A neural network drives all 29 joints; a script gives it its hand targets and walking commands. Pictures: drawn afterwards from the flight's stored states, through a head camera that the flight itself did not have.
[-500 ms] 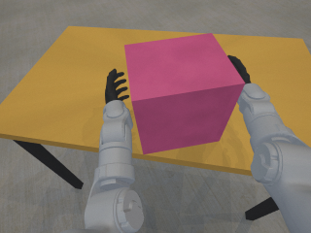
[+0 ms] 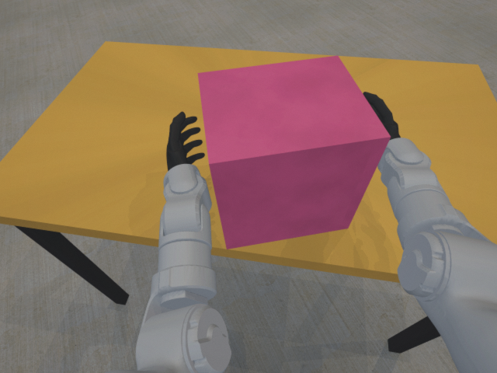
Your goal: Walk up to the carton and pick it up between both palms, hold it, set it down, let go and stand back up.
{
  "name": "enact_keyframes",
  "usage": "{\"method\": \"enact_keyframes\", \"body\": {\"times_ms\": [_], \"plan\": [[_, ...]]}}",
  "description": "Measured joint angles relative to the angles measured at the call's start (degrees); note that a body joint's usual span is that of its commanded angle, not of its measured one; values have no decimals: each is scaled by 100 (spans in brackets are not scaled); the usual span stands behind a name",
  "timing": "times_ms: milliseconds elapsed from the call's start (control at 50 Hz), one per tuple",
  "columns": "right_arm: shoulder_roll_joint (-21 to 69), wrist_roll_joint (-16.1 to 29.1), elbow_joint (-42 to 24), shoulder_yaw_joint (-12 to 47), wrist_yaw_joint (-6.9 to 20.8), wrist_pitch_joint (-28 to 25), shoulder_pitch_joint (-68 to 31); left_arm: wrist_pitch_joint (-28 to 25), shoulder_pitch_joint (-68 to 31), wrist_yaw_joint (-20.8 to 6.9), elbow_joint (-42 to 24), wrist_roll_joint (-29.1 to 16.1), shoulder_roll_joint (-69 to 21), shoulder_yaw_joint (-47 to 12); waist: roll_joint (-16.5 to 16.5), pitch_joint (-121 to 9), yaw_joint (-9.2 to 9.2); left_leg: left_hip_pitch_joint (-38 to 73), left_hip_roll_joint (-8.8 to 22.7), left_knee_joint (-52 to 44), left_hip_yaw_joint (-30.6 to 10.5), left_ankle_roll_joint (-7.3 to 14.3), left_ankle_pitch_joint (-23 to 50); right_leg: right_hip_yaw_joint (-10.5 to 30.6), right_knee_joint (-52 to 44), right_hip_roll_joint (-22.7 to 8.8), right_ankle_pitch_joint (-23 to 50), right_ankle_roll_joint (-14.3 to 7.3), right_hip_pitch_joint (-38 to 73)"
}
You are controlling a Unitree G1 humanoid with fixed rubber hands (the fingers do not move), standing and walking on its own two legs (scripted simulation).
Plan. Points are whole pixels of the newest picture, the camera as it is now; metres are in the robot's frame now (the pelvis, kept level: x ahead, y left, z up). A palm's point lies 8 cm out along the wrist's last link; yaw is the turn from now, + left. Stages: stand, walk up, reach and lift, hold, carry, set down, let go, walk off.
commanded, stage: set down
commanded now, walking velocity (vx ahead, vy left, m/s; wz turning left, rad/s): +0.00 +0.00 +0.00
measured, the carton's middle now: (279, 157) +0.45 +0.05 +0.08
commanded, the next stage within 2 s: none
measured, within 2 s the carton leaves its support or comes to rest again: neither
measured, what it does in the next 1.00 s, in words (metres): stands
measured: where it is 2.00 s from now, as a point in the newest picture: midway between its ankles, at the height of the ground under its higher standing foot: outside the picture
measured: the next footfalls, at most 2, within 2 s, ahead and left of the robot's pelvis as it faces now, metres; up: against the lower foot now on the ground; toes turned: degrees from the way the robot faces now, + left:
none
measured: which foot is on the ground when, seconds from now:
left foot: down 0.00-1.00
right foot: down 0.00-1.00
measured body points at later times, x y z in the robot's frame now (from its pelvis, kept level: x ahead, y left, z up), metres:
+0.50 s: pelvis +0.00 +0.01 +0.00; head +0.05 +0.00 +0.45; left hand +0.40 +0.20 +0.11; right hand +0.49 -0.11 +0.11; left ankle -0.01 +0.16 -0.75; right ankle +0.02 -0.07 -0.75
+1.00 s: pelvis -0.01 +0.00 -0.01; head +0.08 -0.03 +0.43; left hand +0.40 +0.22 +0.08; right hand +0.53 -0.17 +0.11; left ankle -0.01 +0.16 -0.75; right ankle +0.02 -0.07 -0.75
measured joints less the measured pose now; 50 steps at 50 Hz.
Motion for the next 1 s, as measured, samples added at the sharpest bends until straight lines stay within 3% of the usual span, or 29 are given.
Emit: {"method": "enact_keyframes", "body": {"times_ms": [300,420,520,660,800,1000], "plan": [[-7,11,-83,-30,129,-9,57,-98,45,-10,52,-35,67,-80,-7,46,-12,39,-12,14,36,17,-23,31,-9,-12,-2,21,41],[-92,216,-33,138,217,14,31,-98,27,97,222,-244,220,-241,2,4,8,-41,-6,55,58,23,-37,52,-22,-5,21,26,-23],[-313,840,147,814,191,137,-88,-92,-21,368,534,-775,540,-710,43,-90,55,-265,22,205,61,18,-83,55,-41,21,70,24,-172],[-830,2034,476,2106,12,470,-427,56,-365,701,1094,-1773,1052,-1631,148,-231,294,-805,68,562,21,-2,-178,21,39,64,121,7,-577],[-1367,2723,463,2778,-24,588,-717,122,-507,680,1222,-2242,1242,-1905,254,-281,464,-1196,115,800,5,-28,-242,9,149,108,133,-3,-915],[-1974,3364,361,3424,180,577,-792,-106,-261,544,1115,-2481,1461,-1803,287,-320,509,-1426,157,853,40,-58,-235,41,291,148,111,-36,-1209]]}}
